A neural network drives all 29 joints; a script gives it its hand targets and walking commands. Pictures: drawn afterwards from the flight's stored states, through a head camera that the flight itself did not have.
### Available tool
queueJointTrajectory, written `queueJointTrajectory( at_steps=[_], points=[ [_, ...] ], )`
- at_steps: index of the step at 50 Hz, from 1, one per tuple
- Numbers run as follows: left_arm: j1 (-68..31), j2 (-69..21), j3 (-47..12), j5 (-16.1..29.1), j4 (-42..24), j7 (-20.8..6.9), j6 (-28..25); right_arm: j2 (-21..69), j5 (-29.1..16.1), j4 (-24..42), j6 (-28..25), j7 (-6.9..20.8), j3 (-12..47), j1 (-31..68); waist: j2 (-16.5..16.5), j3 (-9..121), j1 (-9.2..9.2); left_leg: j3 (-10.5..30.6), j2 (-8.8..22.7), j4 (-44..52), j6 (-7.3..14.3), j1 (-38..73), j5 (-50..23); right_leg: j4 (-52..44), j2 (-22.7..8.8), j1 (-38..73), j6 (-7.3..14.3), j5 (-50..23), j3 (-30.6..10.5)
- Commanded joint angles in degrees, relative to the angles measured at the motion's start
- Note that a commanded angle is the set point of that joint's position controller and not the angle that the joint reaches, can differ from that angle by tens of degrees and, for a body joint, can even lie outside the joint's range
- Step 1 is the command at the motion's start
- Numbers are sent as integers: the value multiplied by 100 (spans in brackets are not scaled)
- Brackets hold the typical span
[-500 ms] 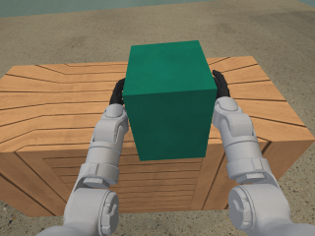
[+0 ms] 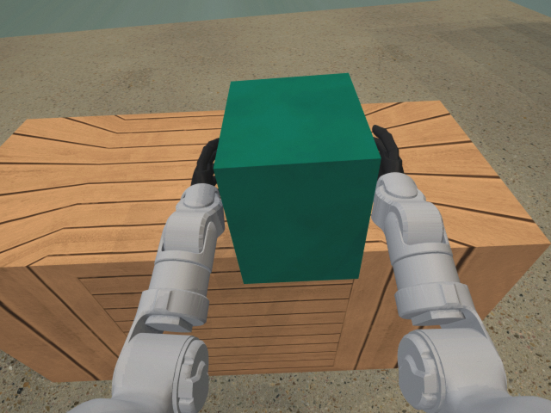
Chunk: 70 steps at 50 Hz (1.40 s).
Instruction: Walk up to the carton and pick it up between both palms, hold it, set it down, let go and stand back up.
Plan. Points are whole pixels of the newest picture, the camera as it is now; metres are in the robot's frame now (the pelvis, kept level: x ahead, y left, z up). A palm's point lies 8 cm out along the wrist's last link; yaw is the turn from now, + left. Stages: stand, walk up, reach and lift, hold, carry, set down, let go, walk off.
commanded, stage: hold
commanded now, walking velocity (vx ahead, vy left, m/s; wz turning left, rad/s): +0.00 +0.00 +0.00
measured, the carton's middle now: (295, 180) +0.40 +0.00 +0.15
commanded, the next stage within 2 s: none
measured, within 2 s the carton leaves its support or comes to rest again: neither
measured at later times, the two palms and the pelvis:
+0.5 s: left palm (203, 193) +0.37 +0.14 +0.15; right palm (387, 181) +0.38 -0.13 +0.16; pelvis +0.00 +0.00 +0.00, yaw +0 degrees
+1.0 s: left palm (202, 195) +0.37 +0.14 +0.15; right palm (386, 184) +0.37 -0.13 +0.16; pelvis +0.00 +0.00 +0.00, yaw -1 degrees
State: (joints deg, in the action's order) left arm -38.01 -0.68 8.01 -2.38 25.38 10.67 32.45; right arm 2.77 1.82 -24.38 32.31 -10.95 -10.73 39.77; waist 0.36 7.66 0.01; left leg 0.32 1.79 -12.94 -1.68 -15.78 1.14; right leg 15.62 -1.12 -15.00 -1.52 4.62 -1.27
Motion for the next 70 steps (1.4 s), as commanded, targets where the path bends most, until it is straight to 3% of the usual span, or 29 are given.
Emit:
queueJointTrajectory(
  at_steps=[1,9,22,36,43,46,54,62,70],
  points=[
    [-4458,-3814,-2148,533,-1420,-315,-383,3720,-607,1022,-228,419,2521,4113,-48,2557,-19,-164,-469,-132,253,1760,-275,-235,470,336,-19,-168,302],
    [-4421,-3845,-2307,590,-1674,-305,-356,3766,-700,1163,-227,425,2659,4074,66,2687,-47,-164,-463,-172,202,1835,-535,-184,483,410,-26,-385,269],
    [-4150,-3895,-2471,645,-1967,-393,-183,3831,-652,1489,-49,476,2781,3783,-17,2581,-17,-141,-473,-95,191,1938,-627,-268,508,562,-84,-499,279],
    [-3954,-3846,-2446,586,-2030,-463,-133,3834,-560,1671,6,484,2832,3623,-58,2300,-45,-182,-475,-11,200,1780,-232,-353,490,473,-108,-85,288],
    [-3996,-3765,-2463,548,-2068,-429,-150,3767,-573,1580,-4,466,2812,3603,109,2341,-56,-203,-470,-55,191,1724,-119,-317,501,377,-84,64,276],
    [-3996,-3835,-2403,558,-1985,-433,-143,3780,-562,1579,-6,485,2776,3686,6,2382,-54,-191,-486,-90,196,1766,-80,-309,518,354,-88,127,284],
    [-3672,-3847,-2566,599,-2254,-427,-58,3805,-605,1788,73,499,2944,3323,18,2448,-92,-149,-461,-81,140,1991,-757,-315,527,619,-135,-498,255],
    [-3392,-3894,-2777,631,-2773,-530,100,3895,-600,2287,223,573,3147,3056,11,2305,-71,-146,-471,24,131,2085,-865,-406,531,743,-185,-653,247],
    [-3175,-3722,-2710,557,-2777,-593,202,3773,-498,2355,348,576,3122,2830,46,1920,-99,-199,-483,167,141,1915,-272,-490,496,695,-191,-105,239]
  ],
)
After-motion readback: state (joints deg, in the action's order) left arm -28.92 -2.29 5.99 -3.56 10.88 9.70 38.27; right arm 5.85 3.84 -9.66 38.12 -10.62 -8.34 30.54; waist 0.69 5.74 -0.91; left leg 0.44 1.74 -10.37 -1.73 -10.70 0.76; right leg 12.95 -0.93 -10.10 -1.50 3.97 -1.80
